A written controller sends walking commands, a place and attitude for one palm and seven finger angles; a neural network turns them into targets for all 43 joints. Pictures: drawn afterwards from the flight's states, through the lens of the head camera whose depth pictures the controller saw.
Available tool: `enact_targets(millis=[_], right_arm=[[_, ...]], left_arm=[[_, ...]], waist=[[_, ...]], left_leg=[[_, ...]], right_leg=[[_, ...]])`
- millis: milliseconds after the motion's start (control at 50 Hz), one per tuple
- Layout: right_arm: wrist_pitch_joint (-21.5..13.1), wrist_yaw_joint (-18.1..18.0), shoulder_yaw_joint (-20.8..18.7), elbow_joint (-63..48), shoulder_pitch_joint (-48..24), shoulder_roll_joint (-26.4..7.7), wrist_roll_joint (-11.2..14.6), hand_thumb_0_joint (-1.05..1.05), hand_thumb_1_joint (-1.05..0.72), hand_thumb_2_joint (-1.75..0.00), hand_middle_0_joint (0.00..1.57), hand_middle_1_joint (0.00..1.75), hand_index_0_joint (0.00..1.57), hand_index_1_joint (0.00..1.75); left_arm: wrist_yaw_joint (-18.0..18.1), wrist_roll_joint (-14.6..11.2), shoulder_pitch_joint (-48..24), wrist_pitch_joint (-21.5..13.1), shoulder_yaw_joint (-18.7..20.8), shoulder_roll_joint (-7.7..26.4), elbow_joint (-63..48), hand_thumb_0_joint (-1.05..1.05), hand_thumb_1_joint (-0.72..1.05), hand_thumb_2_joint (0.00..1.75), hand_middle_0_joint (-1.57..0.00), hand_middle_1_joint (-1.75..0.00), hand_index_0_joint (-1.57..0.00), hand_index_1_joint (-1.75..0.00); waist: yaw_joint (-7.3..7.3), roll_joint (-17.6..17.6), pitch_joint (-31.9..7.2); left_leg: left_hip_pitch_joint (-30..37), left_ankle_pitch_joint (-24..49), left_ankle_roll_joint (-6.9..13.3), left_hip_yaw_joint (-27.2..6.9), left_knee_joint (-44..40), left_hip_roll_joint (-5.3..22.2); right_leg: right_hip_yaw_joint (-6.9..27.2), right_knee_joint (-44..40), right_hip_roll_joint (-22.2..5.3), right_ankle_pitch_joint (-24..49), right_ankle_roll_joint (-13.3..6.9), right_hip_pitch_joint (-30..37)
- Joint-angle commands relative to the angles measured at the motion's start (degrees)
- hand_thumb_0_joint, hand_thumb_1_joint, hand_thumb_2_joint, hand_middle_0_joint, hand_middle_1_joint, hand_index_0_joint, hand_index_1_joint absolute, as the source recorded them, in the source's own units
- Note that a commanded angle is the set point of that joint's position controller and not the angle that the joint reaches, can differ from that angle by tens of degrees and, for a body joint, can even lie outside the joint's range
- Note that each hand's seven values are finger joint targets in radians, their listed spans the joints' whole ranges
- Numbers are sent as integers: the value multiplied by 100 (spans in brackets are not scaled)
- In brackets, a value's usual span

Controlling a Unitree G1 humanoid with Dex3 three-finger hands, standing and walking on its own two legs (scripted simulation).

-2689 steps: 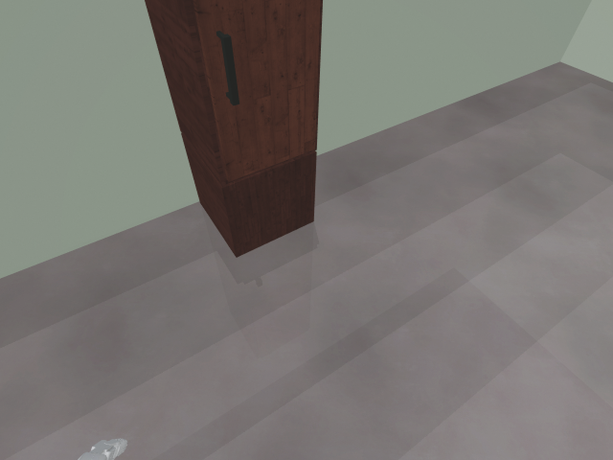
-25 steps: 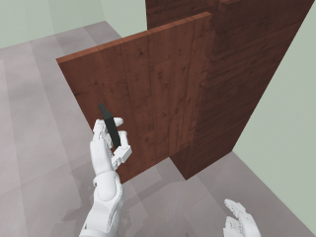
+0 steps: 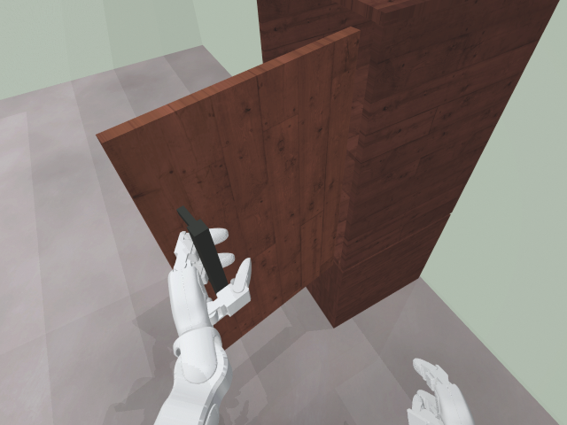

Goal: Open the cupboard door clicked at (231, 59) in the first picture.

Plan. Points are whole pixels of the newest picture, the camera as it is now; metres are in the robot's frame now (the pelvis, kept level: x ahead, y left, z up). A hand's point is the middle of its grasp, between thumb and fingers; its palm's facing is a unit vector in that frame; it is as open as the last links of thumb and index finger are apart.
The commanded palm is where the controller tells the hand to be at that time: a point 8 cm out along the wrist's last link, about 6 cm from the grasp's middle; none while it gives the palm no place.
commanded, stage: open thumb and fingers to let go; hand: left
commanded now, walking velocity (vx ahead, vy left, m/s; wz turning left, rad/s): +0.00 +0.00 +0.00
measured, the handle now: (205, 258) +0.33 +0.13 +0.07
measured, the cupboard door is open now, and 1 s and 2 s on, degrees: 100 100 100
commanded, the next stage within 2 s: slide the hand sideways off the handle in 0.54 s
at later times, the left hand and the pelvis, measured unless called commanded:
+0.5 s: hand (230, 288) +0.28 +0.09 +0.07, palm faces +0.31 -0.95 +0.00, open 15.0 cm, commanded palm +0.24 +0.14 +0.07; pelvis -0.02 +0.01 +0.00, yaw +0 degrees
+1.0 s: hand (213, 307) +0.25 +0.11 +0.07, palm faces -0.17 -0.98 +0.05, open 16.2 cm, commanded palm +0.23 +0.16 +0.07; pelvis -0.02 +0.05 +0.00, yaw -1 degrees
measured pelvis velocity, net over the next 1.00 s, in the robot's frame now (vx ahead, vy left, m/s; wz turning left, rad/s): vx -0.02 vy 0.05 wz -0.03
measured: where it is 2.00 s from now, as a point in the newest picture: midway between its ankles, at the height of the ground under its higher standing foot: outside the picture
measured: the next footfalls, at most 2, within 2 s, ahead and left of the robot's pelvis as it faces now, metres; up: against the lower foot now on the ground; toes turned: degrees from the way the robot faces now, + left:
none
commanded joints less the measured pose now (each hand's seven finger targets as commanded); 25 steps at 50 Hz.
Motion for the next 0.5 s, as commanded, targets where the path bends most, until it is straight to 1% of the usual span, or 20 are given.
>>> enact_targets(millis=[0, 40, 60, 100, 120, 140, 160, 180, 200, 220, 240, 280, 300, 320, 340, 360, 380, 400, 460, 480], right_arm=[[-306, -31, -105, -904, -495, -380, 30, 0, -90, -90, 20, 30, 20, 30], [-328, -49, -113, -915, -549, -391, 27, 0, -90, -90, 20, 30, 20, 30], [-346, -50, -108, -909, -546, -395, 29, 0, -90, -90, 20, 30, 20, 30], [-376, -47, -111, -875, -563, -395, 38, 0, -90, -90, 20, 30, 20, 30], [-392, -42, -106, -886, -580, -393, 35, 0, -90, -90, 20, 30, 20, 30], [-411, -44, -114, -867, -565, -391, 31, 0, -90, -90, 20, 30, 20, 30], [-418, -49, -120, -856, -580, -390, 33, 0, -90, -90, 20, 30, 20, 30], [-423, -46, -130, -856, -553, -386, 36, 0, -90, -90, 20, 30, 20, 30], [-420, -44, -128, -858, -557, -401, 34, 0, -90, -90, 20, 30, 20, 30], [-419, -39, -129, -852, -558, -390, 42, 0, -90, -90, 20, 30, 20, 30], [-417, -36, -124, -864, -589, -381, 56, 0, -90, -90, 20, 30, 20, 30], [-437, -35, -116, -859, -611, -385, 55, 0, -90, -90, 20, 30, 20, 30], [-435, -36, -111, -838, -600, -396, 64, 0, -90, -90, 20, 30, 20, 30], [-444, -36, -110, -848, -648, -391, 59, 0, -90, -90, 20, 30, 20, 30], [-452, -35, -106, -841, -641, -391, 55, 0, -90, -90, 20, 30, 20, 30], [-471, -38, -108, -833, -635, -393, 54, 0, -90, -90, 20, 30, 20, 30], [-480, -36, -113, -834, -625, -396, 47, 0, -90, -90, 20, 30, 20, 30], [-478, -34, -117, -829, -628, -407, 52, 0, -90, -90, 20, 30, 20, 30], [-497, -14, -120, -857, -622, -403, 48, 0, -90, -90, 20, 30, 20, 30], [-496, -17, -108, -836, -636, -403, 50, 0, -90, -90, 20, 30, 20, 30]], left_arm=[[-167, 35, -871, -448, -63, -75, -1234, 0, -15, 45, -32, -124, -32, -124], [-181, -19, -921, -492, 32, -6, -1231, 0, -29, 39, -32, -122, -32, -122], [-175, -8, -1100, -524, -28, -43, -1285, 0, -36, 36, -31, -122, -31, -122], [-153, 17, -1188, -542, 3, -7, -1157, 0, -50, 30, -30, -120, -30, -120], [-136, 7, -1204, -548, 7, -28, -1094, 0, -50, 30, -30, -120, -30, -120], [-120, -4, -1213, -558, 57, 0, -1003, 0, -50, 30, -30, -120, -30, -120], [-114, -10, -1214, -574, 127, 48, -1029, 0, -50, 30, -29, -115, -29, -115], [-105, -5, -1212, -590, 156, 72, -1082, 0, -50, 30, -28, -110, -28, -110], [-113, -2, -1122, -572, 184, 99, -974, 0, -50, 30, -27, -105, -27, -105], [-115, -19, -1141, -585, 190, 93, -1009, 0, -50, 30, -27, -100, -27, -100], [-121, -26, -1136, -583, 135, 34, -1026, 0, -50, 30, -26, -95, -26, -95], [-96, -23, -1337, -584, 94, 16, -993, 0, -50, 30, -24, -85, -24, -85], [-81, 1, -1451, -578, 78, 22, -929, 0, -50, 30, -23, -80, -23, -80], [-52, 12, -1501, -588, 42, -19, -891, 0, -50, 30, -22, -75, -22, -75], [-29, 23, -1612, -600, -8, -56, -890, 0, -50, 30, -22, -70, -22, -70], [-9, 28, -1717, -612, -11, -63, -826, 0, -50, 30, -21, -65, -21, -65], [4, 25, -1703, -632, 25, -44, -825, 0, -50, 30, -20, -60, -20, -60], [12, 43, -1671, -625, 40, -18, -778, 0, -50, 30, -19, -55, -19, -55], [41, 39, -1688, -627, -47, -147, -743, 0, -50, 30, -17, -40, -17, -40], [53, 37, -1843, -622, -55, -133, -718, 0, -50, 30, -16, -35, -16, -35]], waist=[[-111, -880, -1210], [-100, -925, -1143], [-128, -947, -1182], [-114, -873, -1098], [-102, -856, -1081], [-102, -986, -1087], [-73, -909, -1181], [-60, -876, -1281], [-16, -915, -1251], [-36, -876, -1297], [-21, -794, -1255], [-69, -687, -1117], [-91, -761, -1024], [-91, -690, -926], [-122, -694, -940], [-136, -757, -911], [-100, -782, -1016], [-82, -792, -1009], [-63, -658, -1117], [-99, -681, -1076]], left_leg=[[-521, 1047, 126, -69, -311, -59], [-560, 908, 132, -60, -311, -61], [-547, 874, 142, -68, -313, -72], [-556, 809, 138, -77, -301, -70], [-594, 750, 141, -70, -305, -74], [-607, 721, 145, -70, -298, -74], [-620, 753, 137, -67, -287, -78], [-602, 793, 133, -54, -307, -80], [-632, 796, 131, -60, -311, -83], [-605, 801, 132, -46, -337, -81], [-572, 800, 135, -40, -347, -82], [-537, 684, 145, -22, -344, -81], [-528, 656, 150, -41, -359, -77], [-519, 619, 159, -40, -364, -74], [-483, 576, 164, -43, -364, -74], [-497, 552, 169, -48, -356, -72], [-508, 572, 169, -54, -350, -78], [-485, 601, 171, -59, -372, -70], [-413, 642, 167, -32, -407, -69], [-418, 642, 173, -34, -400, -67]], right_leg=[[1419, -1051, -678, 1940, 657, 1893], [1509, -1151, -703, 1593, 677, 1855], [1514, -1165, -706, 1431, 668, 1823], [1546, -1225, -712, 1174, 651, 1722], [1556, -1227, -718, 1028, 655, 1693], [1559, -1248, -720, 962, 669, 1685], [1618, -1244, -737, 1046, 677, 1760], [1581, -1200, -724, 1117, 662, 1823], [1583, -1209, -721, 1148, 654, 1837], [1542, -1187, -712, 1124, 644, 1848], [1519, -1189, -692, 1061, 627, 1792], [1476, -1243, -671, 694, 614, 1597], [1442, -1279, -655, 518, 588, 1519], [1436, -1297, -647, 364, 577, 1418], [1376, -1283, -622, 186, 563, 1337], [1372, -1284, -613, 126, 568, 1296], [1375, -1261, -608, 149, 563, 1341], [1305, -1234, -575, 143, 532, 1324], [1156, -1110, -514, 210, 510, 1273], [1134, -1091, -499, 228, 507, 1231]])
